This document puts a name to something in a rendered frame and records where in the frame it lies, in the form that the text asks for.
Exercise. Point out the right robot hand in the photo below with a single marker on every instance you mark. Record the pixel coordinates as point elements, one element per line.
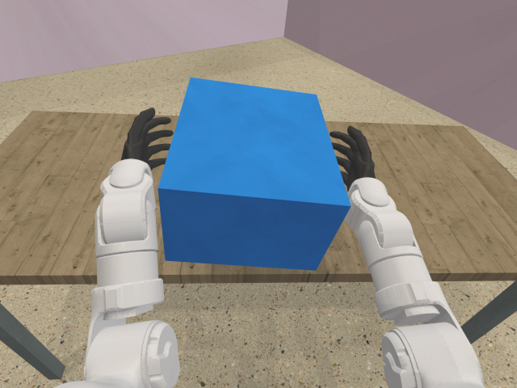
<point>360,164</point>

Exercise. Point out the robot right upper arm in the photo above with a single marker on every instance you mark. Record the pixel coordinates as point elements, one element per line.
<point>434,355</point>

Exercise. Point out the robot left upper arm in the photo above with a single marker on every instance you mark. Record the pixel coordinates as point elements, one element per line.
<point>134,355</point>

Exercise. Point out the carton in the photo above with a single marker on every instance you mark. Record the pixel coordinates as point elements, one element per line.
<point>250,179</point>

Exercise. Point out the left robot forearm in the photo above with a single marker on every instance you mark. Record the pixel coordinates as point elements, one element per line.
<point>126,242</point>

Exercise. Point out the left robot hand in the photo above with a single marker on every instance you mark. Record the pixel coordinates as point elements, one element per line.
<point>136,146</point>

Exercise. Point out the table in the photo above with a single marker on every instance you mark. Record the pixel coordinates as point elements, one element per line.
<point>459,199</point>

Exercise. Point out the right robot forearm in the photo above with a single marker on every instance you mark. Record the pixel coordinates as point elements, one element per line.
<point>405,291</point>

